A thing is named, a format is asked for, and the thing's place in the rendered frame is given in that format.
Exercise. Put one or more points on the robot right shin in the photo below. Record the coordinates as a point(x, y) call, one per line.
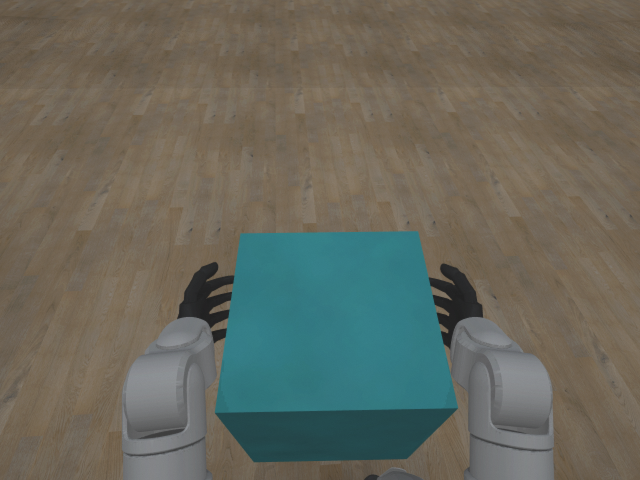
point(393, 469)

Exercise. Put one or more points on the robot left forearm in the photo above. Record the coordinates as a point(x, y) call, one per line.
point(164, 406)

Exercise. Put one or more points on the robot right forearm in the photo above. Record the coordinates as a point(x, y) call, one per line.
point(510, 404)

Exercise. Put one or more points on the robot right hand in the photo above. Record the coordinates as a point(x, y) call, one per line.
point(463, 304)

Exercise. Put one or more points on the robot left hand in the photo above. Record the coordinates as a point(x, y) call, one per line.
point(196, 304)

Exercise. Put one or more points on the carton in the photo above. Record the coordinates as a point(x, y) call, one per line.
point(333, 348)

